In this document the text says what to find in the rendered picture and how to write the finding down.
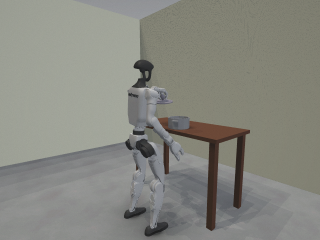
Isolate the robot right upper arm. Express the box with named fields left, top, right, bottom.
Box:
left=144, top=88, right=159, bottom=127

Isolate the robot shin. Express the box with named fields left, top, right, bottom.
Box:
left=129, top=172, right=146, bottom=212
left=149, top=182, right=165, bottom=228

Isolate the left robot hand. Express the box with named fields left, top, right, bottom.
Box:
left=158, top=88, right=168, bottom=100

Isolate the table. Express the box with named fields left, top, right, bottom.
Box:
left=136, top=117, right=250, bottom=231

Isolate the lid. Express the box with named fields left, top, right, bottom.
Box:
left=156, top=99, right=173, bottom=105

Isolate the robot right forearm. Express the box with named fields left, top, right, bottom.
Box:
left=151, top=117, right=175, bottom=146

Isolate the robot right shin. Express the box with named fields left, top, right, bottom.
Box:
left=149, top=182, right=165, bottom=228

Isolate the right robot hand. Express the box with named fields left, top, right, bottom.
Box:
left=169, top=142, right=184, bottom=161

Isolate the robot left shin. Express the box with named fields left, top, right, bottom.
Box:
left=129, top=172, right=146, bottom=212

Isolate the robot left forearm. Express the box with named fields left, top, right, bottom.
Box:
left=151, top=86, right=159, bottom=92

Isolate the pot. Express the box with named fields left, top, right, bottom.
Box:
left=168, top=116, right=190, bottom=130

